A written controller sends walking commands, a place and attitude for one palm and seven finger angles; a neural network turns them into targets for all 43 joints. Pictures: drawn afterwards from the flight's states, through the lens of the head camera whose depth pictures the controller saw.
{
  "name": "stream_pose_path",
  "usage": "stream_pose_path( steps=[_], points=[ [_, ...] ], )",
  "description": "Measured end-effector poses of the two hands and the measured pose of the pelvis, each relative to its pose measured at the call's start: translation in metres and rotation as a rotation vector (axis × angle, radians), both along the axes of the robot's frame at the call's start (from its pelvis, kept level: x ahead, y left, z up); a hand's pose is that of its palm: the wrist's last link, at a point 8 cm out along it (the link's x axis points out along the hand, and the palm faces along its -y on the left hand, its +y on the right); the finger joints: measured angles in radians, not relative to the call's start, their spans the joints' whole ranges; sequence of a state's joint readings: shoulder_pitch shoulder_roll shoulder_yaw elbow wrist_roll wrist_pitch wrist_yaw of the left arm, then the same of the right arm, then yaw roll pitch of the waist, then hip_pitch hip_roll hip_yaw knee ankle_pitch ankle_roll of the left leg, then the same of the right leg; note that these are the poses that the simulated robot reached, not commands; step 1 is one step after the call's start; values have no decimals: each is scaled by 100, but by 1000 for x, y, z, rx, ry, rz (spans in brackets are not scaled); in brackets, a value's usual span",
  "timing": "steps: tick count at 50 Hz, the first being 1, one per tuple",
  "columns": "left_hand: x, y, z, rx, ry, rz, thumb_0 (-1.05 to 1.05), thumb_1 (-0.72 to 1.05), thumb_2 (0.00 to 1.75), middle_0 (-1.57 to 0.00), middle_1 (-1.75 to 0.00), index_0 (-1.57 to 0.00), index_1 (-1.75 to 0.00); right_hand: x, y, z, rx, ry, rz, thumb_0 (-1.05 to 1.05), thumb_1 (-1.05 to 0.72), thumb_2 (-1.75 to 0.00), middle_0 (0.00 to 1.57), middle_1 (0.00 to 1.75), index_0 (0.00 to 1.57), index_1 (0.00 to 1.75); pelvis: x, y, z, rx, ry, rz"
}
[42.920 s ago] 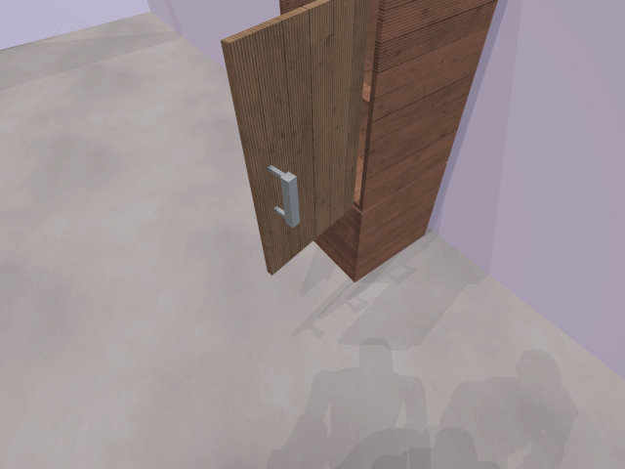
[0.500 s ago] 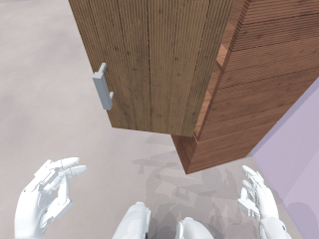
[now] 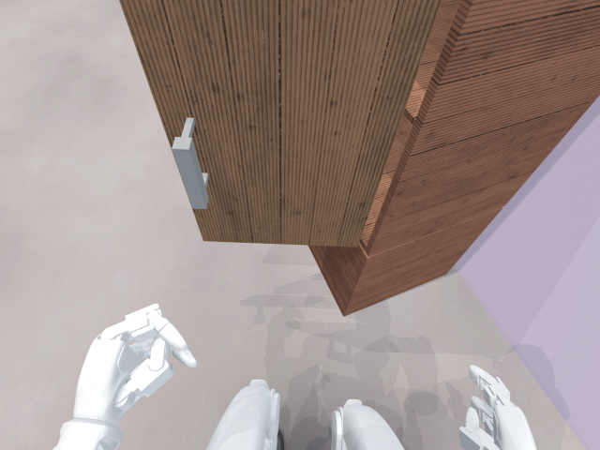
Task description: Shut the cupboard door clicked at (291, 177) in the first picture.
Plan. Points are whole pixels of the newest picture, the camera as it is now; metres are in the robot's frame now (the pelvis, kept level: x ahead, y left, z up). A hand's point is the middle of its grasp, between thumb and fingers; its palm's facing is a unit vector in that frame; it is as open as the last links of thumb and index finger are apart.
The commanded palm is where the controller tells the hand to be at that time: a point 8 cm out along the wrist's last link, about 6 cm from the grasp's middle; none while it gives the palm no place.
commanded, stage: raise the hand and make a fist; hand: left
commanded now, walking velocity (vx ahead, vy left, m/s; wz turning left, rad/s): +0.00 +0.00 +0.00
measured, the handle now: (195, 165) +0.50 +0.19 +0.05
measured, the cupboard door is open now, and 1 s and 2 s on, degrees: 66 66 66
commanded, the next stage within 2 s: bring the fist close to the handle in 0.84 s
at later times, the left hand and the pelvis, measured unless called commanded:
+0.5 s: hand (108, 333) +0.24 +0.23 +0.07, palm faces +0.09 -0.99 -0.05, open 3.1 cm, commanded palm +0.21 +0.27 +0.05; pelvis +0.01 +0.03 +0.01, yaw +0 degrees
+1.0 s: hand (164, 347) +0.23 +0.17 +0.04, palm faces +0.03 -1.00 -0.03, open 3.1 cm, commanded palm +0.22 +0.23 +0.05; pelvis +0.02 -0.01 +0.01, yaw +1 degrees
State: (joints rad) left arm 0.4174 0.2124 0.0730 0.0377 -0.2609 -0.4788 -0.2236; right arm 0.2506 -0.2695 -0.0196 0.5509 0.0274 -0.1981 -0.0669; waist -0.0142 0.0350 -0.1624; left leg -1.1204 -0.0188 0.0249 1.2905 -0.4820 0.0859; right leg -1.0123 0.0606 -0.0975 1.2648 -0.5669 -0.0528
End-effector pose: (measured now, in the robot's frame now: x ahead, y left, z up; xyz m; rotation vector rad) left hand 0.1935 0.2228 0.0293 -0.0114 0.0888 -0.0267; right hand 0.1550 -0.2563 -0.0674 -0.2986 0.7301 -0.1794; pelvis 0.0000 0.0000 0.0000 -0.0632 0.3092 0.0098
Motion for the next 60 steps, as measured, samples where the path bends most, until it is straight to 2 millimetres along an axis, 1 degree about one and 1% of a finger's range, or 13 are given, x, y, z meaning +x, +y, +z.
stream_pose_path(
  steps=[2,9,13,17,24,26,32,34,40,47,50,55,60],
  points=[
    [3,5,2,-1,-3,11,2,90,90,-105,-123,-105,-123,11,9,7,-1,-30,14,1,-90,-90,20,30,21,30,1,4,1,-6,-2,-1],
    [6,39,37,36,-122,142,2,90,90,-118,-137,-118,-137,44,50,25,46,-92,106,1,-90,-90,20,30,21,30,7,18,10,-24,-12,12],
    [6,39,19,25,-26,85,1,90,90,-123,-143,-123,-143,53,67,29,64,-98,148,1,-90,-90,21,30,21,30,9,23,11,-31,-13,21],
    [7,38,5,15,41,41,1,90,90,-127,-147,-127,-147,53,72,28,55,-86,161,1,-90,-90,21,30,21,30,9,26,11,-34,-10,19],
    [16,55,39,66,-117,112,2,90,90,-129,-149,-129,-149,40,63,17,50,-24,141,1,-90,-90,21,30,21,30,11,27,10,-32,-6,14],
    [18,55,37,67,-103,104,2,90,90,-129,-149,-129,-149,35,59,13,56,-6,123,1,-90,-90,21,30,21,30,12,26,10,-31,-4,13],
    [19,37,7,9,55,40,1,90,90,-129,-150,-129,-150,21,43,12,45,21,71,1,-90,-90,21,30,21,30,13,19,11,-24,1,9],
    [19,32,9,8,40,44,2,90,90,-129,-150,-129,-150,18,38,14,33,21,64,1,-90,-90,21,30,21,30,14,16,11,-21,0,8],
    [20,29,39,60,-117,93,2,90,90,-130,-150,-130,-150,21,26,14,34,12,74,1,-90,-90,21,30,21,30,14,6,11,-15,-3,12],
    [16,11,17,38,15,59,1,90,90,-130,-150,-130,-150,32,19,10,70,-15,77,1,-90,-90,21,30,21,30,15,-6,10,-1,-4,12],
    [14,2,19,38,6,55,2,90,90,-130,-150,-130,-150,35,16,11,70,-29,83,1,-90,-90,21,30,21,30,15,-12,10,5,-6,11],
    [29,3,35,79,-136,92,2,90,90,-130,-150,-130,-150,40,9,3,69,-27,103,1,-90,-90,21,30,21,30,15,-21,4,8,0,14],
    [54,1,24,67,-98,64,1,90,90,-130,-150,-130,-150,37,2,-7,83,2,85,1,-90,-90,21,30,21,30,15,-27,1,15,8,12]
  ],
)
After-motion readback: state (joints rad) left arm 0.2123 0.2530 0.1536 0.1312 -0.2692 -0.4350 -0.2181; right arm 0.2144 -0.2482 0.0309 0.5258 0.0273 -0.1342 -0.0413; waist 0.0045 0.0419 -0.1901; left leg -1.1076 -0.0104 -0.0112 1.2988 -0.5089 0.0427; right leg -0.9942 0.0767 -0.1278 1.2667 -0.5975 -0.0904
